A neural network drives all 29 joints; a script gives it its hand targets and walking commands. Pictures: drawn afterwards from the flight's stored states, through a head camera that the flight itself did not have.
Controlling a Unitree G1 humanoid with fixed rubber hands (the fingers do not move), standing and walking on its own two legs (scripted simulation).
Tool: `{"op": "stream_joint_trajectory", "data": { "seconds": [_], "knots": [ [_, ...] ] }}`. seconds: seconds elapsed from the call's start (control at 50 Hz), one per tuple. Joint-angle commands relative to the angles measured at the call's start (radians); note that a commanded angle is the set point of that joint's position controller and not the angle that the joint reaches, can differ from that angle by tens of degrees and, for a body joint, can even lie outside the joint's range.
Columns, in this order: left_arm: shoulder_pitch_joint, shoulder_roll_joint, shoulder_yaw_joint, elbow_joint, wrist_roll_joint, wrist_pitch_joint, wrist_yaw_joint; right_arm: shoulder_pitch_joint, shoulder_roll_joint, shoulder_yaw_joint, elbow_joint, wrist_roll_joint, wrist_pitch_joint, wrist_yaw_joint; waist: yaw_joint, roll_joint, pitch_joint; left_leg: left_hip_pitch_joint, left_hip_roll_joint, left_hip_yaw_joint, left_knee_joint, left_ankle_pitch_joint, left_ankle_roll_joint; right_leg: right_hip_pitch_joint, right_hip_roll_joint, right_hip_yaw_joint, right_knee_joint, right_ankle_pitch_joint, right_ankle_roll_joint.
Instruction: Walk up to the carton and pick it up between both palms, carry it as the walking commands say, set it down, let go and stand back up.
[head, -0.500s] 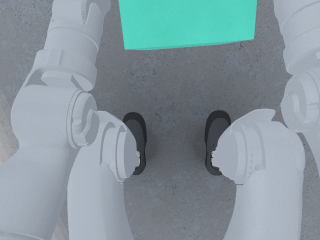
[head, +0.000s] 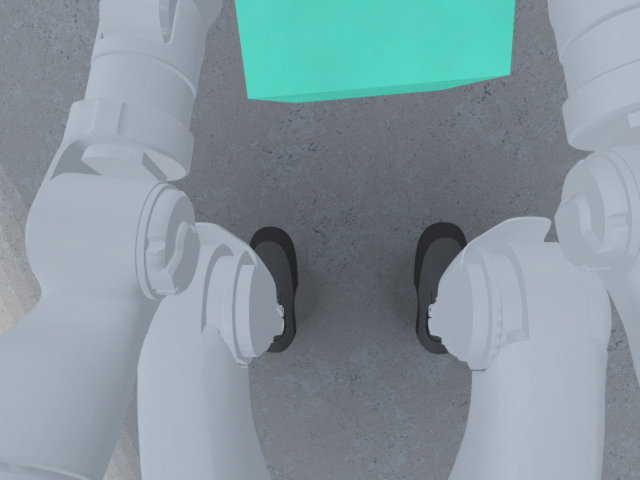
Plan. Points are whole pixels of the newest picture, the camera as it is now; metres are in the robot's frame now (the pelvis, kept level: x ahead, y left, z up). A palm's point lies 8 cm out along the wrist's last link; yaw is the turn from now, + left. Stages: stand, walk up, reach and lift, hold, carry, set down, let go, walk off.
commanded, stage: reach and lift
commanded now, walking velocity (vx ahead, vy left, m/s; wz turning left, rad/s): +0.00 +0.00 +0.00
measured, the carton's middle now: out of the picture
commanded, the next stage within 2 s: none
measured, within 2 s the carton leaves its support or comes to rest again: leaves its support in 0.06 s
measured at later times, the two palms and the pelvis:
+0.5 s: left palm out of the picture +0.56 +0.11 -0.10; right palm out of the picture +0.57 -0.16 -0.10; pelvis -0.01 +0.00 +0.03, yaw +0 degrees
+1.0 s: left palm out of the picture +0.54 +0.11 -0.04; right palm out of the picture +0.56 -0.17 -0.04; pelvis -0.02 -0.01 +0.07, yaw -1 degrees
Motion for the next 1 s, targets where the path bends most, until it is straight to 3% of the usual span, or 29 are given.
{"op": "stream_joint_trajectory", "data": {
  "seconds": [0.0,0.02,0.06,0.08,0.1,0.12,0.16,0.18,0.26,0.28,0.3,0.32,0.36,0.4,0.42,0.44,0.46,0.5,0.56,0.6,0.66,0.68,0.7,0.78,0.8,0.9,0.92,0.94,0.98],
  "knots": [
    [-0.793,-1.081,-0.356,-0.498,-0.151,-0.031,-0.269,-0.613,1.066,0.281,-0.446,0.111,-0.002,0.313,-0.098,-0.121,-2.064,0.845,-0.134,0.124,-0.129,0.596,0.021,0.945,0.12,-0.126,-0.155,0.62,0.001],
    [-0.791,-1.07,-0.353,-0.511,-0.147,-0.025,-0.265,-0.607,1.069,0.292,-0.467,0.114,0.002,0.303,-0.088,-0.14,-2.14,0.868,-0.14,0.133,-0.138,0.604,0.019,1.008,0.122,-0.133,-0.16,0.647,0.007],
    [-0.807,-1.105,-0.352,-0.548,-0.154,-0.011,-0.261,-0.607,1.07,0.276,-0.465,0.103,0.018,0.296,-0.114,-0.15,-2.171,0.868,-0.138,0.128,-0.153,0.589,0.018,1.027,0.122,-0.132,-0.17,0.633,0.0],
    [-0.782,-1.093,-0.324,-0.486,-0.122,-0.006,-0.263,-0.597,1.103,0.272,-0.416,0.087,0.023,0.291,-0.07,-0.148,-2.085,0.821,-0.133,0.131,-0.166,0.543,0.024,0.981,0.122,-0.124,-0.181,0.59,0.004],
    [-0.78,-1.09,-0.303,-0.508,-0.105,-0.003,-0.268,-0.598,1.125,0.264,-0.422,0.076,0.029,0.292,-0.059,-0.162,-2.089,0.809,-0.137,0.141,-0.181,0.516,0.024,1.009,0.125,-0.126,-0.198,0.568,0.008],
    [-0.758,-1.073,-0.277,-0.433,-0.073,0.003,-0.273,-0.589,1.129,0.247,-0.396,0.047,0.034,0.29,-0.037,-0.172,-1.982,0.707,-0.131,0.152,-0.183,0.455,0.027,0.978,0.128,-0.118,-0.209,0.543,0.005],
    [-0.8,-1.079,-0.258,-0.486,-0.073,0.009,-0.276,-0.646,1.133,0.248,-0.446,0.047,0.04,0.288,-0.035,-0.172,-2.005,0.715,-0.134,0.151,-0.204,0.425,0.032,0.992,0.131,-0.115,-0.225,0.501,0.005],
    [-0.814,-1.066,-0.241,-0.458,-0.053,0.007,-0.277,-0.626,1.16,0.232,-0.395,0.04,0.044,0.29,-0.014,-0.168,-1.955,0.669,-0.13,0.161,-0.208,0.399,0.03,0.989,0.128,-0.111,-0.232,0.498,0.005],
    [-0.898,-1.057,-0.242,-0.539,-0.055,0.016,-0.278,-0.612,1.191,0.198,-0.389,0.03,0.065,0.286,-0.022,-0.155,-2.027,0.721,-0.134,0.164,-0.239,0.397,0.027,1.015,0.143,-0.116,-0.258,0.492,0.002],
    [-0.9,-1.041,-0.217,-0.518,-0.029,0.018,-0.278,-0.589,1.198,0.17,-0.341,0.013,0.069,0.29,0.001,-0.144,-1.963,0.683,-0.131,0.166,-0.247,0.354,0.025,0.968,0.14,-0.116,-0.262,0.447,-0.001],
    [-0.909,-1.044,-0.235,-0.568,-0.036,0.022,-0.278,-0.604,1.209,0.184,-0.397,0.011,0.072,0.288,-0.011,-0.16,-2.046,0.724,-0.135,0.168,-0.248,0.379,0.024,1.022,0.146,-0.119,-0.264,0.476,0.0],
    [-0.905,-1.033,-0.205,-0.505,-0.019,0.028,-0.281,-0.595,1.2,0.161,-0.335,-0.005,0.08,0.291,0.004,-0.152,-1.976,0.675,-0.13,0.173,-0.245,0.337,0.025,0.978,0.141,-0.112,-0.267,0.425,-0.001],
    [-0.918,-1.044,-0.214,-0.562,-0.018,0.035,-0.285,-0.61,1.235,0.169,-0.381,0.012,0.088,0.294,0.013,-0.142,-2.08,0.742,-0.136,0.175,-0.258,0.382,0.026,1.036,0.149,-0.11,-0.277,0.464,0.001],
    [-0.917,-1.058,-0.234,-0.577,-0.027,0.045,-0.285,-0.623,1.215,0.181,-0.424,0.002,0.091,0.289,0.004,-0.14,-2.129,0.769,-0.135,0.174,-0.268,0.418,0.019,1.068,0.15,-0.112,-0.287,0.494,0.001],
    [-0.925,-1.036,-0.227,-0.523,-0.009,0.05,-0.285,-0.589,1.21,0.158,-0.359,-0.013,0.096,0.292,0.003,-0.132,-2.049,0.735,-0.125,0.166,-0.272,0.375,0.019,1.0,0.147,-0.117,-0.28,0.454,-0.001],
    [-0.89,-1.037,-0.217,-0.521,0.004,0.051,-0.287,-0.567,1.228,0.159,-0.349,-0.019,0.1,0.296,0.027,-0.136,-2.049,0.737,-0.128,0.17,-0.276,0.375,0.019,1.002,0.149,-0.115,-0.289,0.449,0.0],
    [-0.903,-1.061,-0.227,-0.526,0.006,0.055,-0.285,-0.554,1.217,0.147,-0.355,-0.036,0.1,0.3,-0.001,-0.128,-2.048,0.746,-0.128,0.165,-0.285,0.367,0.015,0.98,0.151,-0.124,-0.292,0.431,-0.004],
    [-0.886,-1.079,-0.245,-0.549,0.001,0.063,-0.284,-0.595,1.228,0.179,-0.422,-0.012,0.098,0.298,0.017,-0.116,-2.152,0.815,-0.133,0.163,-0.286,0.418,0.014,1.027,0.159,-0.124,-0.292,0.471,0.0],
    [-0.875,-1.091,-0.267,-0.579,-0.019,0.073,-0.28,-0.609,1.241,0.215,-0.473,0.005,0.107,0.293,0.004,-0.147,-2.263,0.844,-0.138,0.158,-0.291,0.474,0.014,1.118,0.16,-0.127,-0.291,0.553,0.007],
    [-0.89,-1.092,-0.285,-0.607,-0.021,0.076,-0.276,-0.601,1.237,0.208,-0.457,0.013,0.112,0.292,0.014,-0.101,-2.278,0.867,-0.138,0.16,-0.3,0.483,0.009,1.093,0.158,-0.125,-0.294,0.543,0.006],
    [-0.914,-1.085,-0.304,-0.683,-0.022,0.082,-0.272,-0.562,1.271,0.222,-0.479,0.012,0.126,0.287,0.01,-0.115,-2.361,0.906,-0.141,0.163,-0.317,0.516,0.007,1.161,0.165,-0.122,-0.313,0.589,0.011],
    [-0.888,-1.081,-0.291,-0.631,-0.02,0.083,-0.275,-0.516,1.286,0.199,-0.393,0.002,0.136,0.289,0.019,-0.121,-2.266,0.841,-0.136,0.164,-0.313,0.468,0.008,1.11,0.158,-0.116,-0.308,0.539,0.008],
    [-0.884,-1.094,-0.304,-0.67,-0.022,0.088,-0.272,-0.532,1.297,0.216,-0.445,0.006,0.139,0.288,0.019,-0.124,-2.35,0.89,-0.142,0.163,-0.328,0.493,0.008,1.154,0.164,-0.123,-0.319,0.574,0.009],
    [-0.869,-1.108,-0.284,-0.633,0.0,0.104,-0.284,-0.507,1.32,0.202,-0.421,-0.008,0.149,0.281,0.029,-0.121,-2.304,0.83,-0.139,0.167,-0.35,0.448,0.01,1.168,0.165,-0.107,-0.343,0.555,0.009],
    [-0.873,-1.106,-0.281,-0.665,-0.009,0.106,-0.285,-0.529,1.33,0.213,-0.459,-0.005,0.153,0.281,0.02,-0.149,-2.358,0.854,-0.144,0.169,-0.356,0.444,0.014,1.207,0.168,-0.107,-0.359,0.55,0.013],
    [-0.832,-1.108,-0.248,-0.618,0.028,0.12,-0.295,-0.549,1.339,0.205,-0.459,-0.02,0.159,0.277,0.066,-0.157,-2.316,0.827,-0.148,0.173,-0.387,0.412,0.019,1.195,0.17,-0.093,-0.397,0.513,0.014],
    [-0.834,-1.13,-0.247,-0.605,0.025,0.123,-0.297,-0.534,1.343,0.2,-0.438,-0.026,0.162,0.281,0.05,-0.152,-2.308,0.819,-0.145,0.171,-0.395,0.401,0.016,1.19,0.167,-0.095,-0.4,0.501,0.013],
    [-0.826,-1.136,-0.266,-0.623,0.021,0.128,-0.297,-0.58,1.331,0.227,-0.503,-0.003,0.156,0.281,0.062,-0.136,-2.381,0.882,-0.15,0.166,-0.402,0.438,0.015,1.209,0.168,-0.103,-0.4,0.52,0.016],
    [-0.841,-1.123,-0.248,-0.617,0.028,0.143,-0.299,-0.579,1.339,0.208,-0.481,-0.01,0.17,0.277,0.062,-0.152,-2.379,0.861,-0.151,0.169,-0.422,0.392,0.015,1.235,0.173,-0.102,-0.42,0.49,0.017]
  ]
}}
